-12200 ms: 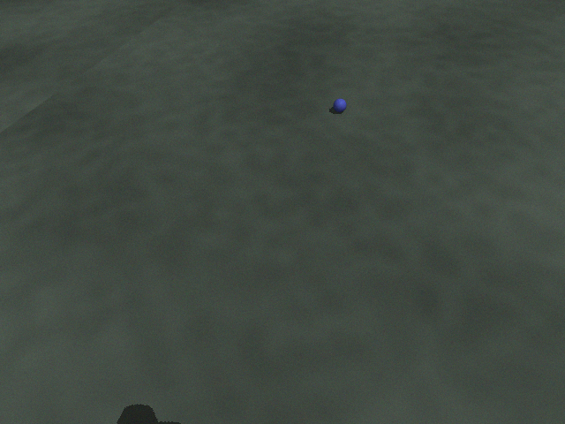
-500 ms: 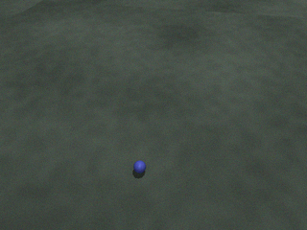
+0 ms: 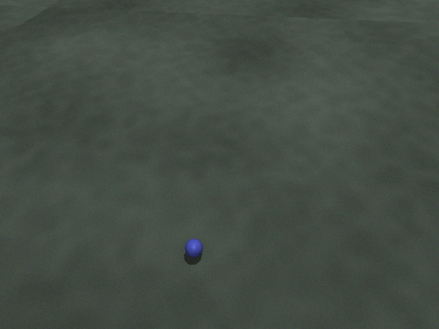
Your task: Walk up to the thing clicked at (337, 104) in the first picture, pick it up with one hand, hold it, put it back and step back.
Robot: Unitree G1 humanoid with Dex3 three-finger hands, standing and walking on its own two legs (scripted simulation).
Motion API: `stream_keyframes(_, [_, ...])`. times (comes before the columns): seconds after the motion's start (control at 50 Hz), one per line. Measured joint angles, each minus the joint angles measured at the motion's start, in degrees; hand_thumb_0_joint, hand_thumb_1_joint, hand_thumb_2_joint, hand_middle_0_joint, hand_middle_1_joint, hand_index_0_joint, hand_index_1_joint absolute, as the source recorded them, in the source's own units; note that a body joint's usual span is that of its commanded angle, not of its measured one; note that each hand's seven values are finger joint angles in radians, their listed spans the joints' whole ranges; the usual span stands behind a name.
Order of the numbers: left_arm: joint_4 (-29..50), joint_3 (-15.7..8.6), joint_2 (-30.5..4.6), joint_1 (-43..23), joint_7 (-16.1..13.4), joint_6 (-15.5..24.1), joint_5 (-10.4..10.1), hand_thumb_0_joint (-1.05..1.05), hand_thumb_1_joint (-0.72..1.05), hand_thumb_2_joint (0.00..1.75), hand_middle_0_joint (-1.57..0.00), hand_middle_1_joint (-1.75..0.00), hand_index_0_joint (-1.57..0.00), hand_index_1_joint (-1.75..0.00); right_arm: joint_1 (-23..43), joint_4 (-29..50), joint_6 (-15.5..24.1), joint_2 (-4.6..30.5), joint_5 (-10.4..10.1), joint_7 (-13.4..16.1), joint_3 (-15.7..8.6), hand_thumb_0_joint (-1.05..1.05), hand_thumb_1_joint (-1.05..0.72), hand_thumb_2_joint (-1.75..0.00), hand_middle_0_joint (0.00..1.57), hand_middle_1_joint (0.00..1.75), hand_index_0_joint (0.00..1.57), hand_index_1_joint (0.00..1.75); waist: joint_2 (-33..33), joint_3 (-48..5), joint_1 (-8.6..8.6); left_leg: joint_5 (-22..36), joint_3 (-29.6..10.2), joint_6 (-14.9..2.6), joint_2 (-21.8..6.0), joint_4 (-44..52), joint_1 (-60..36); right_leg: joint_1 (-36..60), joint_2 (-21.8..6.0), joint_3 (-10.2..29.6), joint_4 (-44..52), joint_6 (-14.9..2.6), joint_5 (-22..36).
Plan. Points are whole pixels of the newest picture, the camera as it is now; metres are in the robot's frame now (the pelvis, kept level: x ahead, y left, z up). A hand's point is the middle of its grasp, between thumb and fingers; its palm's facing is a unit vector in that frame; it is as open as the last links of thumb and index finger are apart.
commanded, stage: walk up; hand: left
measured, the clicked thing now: (194, 247) +0.60 +0.17 -0.73
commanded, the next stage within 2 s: stand in 0.42 s
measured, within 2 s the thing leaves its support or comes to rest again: neither
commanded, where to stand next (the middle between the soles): +0.21 -0.01 m, yaw -2 degrees
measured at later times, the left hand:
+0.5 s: hand out of the picture +0.10 +0.25 -0.15, palm faces +0.01 -0.94 -0.33, open 7.4 cm
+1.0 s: hand out of the picture +0.06 +0.26 -0.15, palm faces +0.01 -0.94 -0.34, open 7.4 cm
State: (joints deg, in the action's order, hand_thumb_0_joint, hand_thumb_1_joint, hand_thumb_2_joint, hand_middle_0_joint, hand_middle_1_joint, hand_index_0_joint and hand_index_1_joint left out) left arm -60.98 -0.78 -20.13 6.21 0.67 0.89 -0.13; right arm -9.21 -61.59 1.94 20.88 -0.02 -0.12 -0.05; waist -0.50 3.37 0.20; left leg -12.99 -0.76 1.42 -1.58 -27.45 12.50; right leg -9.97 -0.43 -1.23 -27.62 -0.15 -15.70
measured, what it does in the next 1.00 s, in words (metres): stands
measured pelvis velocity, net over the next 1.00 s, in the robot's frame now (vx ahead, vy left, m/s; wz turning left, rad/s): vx -0.01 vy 0.01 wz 0.01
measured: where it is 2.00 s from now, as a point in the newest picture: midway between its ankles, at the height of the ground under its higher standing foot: outside the picture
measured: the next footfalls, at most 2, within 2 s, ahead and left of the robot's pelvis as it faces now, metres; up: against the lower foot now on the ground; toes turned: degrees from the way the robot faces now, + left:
none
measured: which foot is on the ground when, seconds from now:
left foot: down 0.00-1.00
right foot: down 0.00-1.00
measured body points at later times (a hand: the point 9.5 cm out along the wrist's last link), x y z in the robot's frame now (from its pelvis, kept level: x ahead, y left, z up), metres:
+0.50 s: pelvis +0.01 +0.00 +0.01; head +0.02 +0.01 +0.46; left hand +0.10 +0.30 -0.12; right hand +0.10 -0.30 -0.12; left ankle +0.02 +0.14 -0.74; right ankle -0.01 -0.12 -0.74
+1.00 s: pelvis -0.01 +0.01 +0.01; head +0.00 +0.01 +0.46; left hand +0.06 +0.31 -0.12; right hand +0.08 -0.29 -0.12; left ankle +0.02 +0.14 -0.74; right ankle -0.01 -0.12 -0.74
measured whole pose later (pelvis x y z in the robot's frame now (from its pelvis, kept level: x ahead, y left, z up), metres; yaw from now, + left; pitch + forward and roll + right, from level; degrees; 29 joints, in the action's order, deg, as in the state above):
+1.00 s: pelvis -0.01 +0.01 +0.01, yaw +1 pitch -2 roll +0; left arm -66.4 -0.6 -20.2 5.7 0.6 0.6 0.3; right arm -5.1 -65.5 0.8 19.7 0.7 -0.4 0.3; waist 0.0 2.8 -0.1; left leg -7.6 -1.2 0.9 -0.8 -18.3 8.5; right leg -5.4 -1.1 -1.9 -17.9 0.7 -10.2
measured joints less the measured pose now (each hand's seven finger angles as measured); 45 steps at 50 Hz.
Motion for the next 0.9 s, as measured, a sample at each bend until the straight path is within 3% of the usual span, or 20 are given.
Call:
stream_keyframes(0.28, [-3.28,-0.26,0.54,-4.58,-0.10,-0.59,0.03,0.01,0.90,0.89,-0.20,-0.30,-0.20,-0.30,4.49,-2.26,-0.24,-0.67,0.37,0.43,0.03,0.01,-0.90,-0.89,0.20,0.30,0.20,0.30,0.81,-0.73,0.31,1.98,-0.44,0.29,-0.32,4.99,-3.07,3.73,0.37,-0.55,6.11,-0.08,2.45])
stream_keyframes(0.9, [-5.45,0.14,-0.02,-1.04,-0.23,-0.22,0.42,0.01,0.90,0.89,-0.20,-0.30,-0.20,-0.30,4.94,-3.72,-1.11,-1.34,0.68,-0.16,0.36,0.01,-0.90,-0.89,0.21,0.30,0.20,0.30,0.34,-0.40,-0.43,5.11,-0.33,-0.42,0.57,9.00,-4.24,4.93,-0.50,-0.53,10.01,0.81,5.49])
